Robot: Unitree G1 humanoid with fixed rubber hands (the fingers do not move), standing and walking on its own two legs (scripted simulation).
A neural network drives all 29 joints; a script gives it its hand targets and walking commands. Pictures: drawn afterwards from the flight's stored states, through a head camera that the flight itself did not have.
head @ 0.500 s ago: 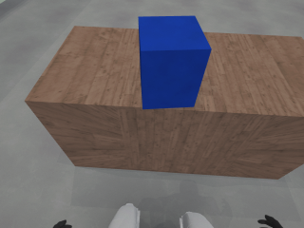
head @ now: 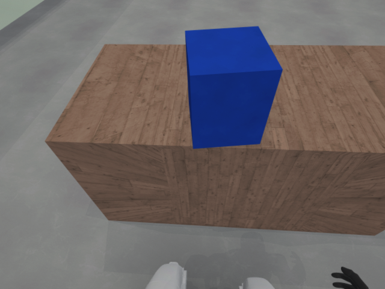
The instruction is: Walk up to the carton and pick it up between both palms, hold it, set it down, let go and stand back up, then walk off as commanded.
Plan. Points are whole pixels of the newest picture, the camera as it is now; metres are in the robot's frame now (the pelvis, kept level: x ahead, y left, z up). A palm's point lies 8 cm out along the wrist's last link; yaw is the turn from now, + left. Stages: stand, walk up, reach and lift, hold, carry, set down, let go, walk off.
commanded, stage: walk up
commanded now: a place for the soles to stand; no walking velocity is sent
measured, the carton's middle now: (224, 90) +0.60 -0.06 +0.06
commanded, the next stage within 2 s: none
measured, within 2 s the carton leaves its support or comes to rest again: neither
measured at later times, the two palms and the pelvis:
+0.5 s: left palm (78, 258) +0.20 +0.30 -0.09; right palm out of the picture +0.09 -0.33 -0.07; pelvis +0.10 -0.01 +0.01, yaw -2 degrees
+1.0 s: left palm (84, 264) +0.18 +0.26 -0.05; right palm (348, 264) +0.20 -0.33 -0.13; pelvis +0.12 -0.04 +0.01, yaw +1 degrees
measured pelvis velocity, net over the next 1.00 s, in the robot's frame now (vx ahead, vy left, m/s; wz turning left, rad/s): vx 0.12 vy -0.04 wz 0.02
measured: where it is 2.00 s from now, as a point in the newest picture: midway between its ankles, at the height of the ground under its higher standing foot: outside the picture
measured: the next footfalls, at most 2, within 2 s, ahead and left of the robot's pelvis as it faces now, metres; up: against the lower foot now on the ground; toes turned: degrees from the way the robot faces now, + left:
right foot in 0.54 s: +0.24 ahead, -0.14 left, +0.00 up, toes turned -3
left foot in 1.08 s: +0.19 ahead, +0.09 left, +0.00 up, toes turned -1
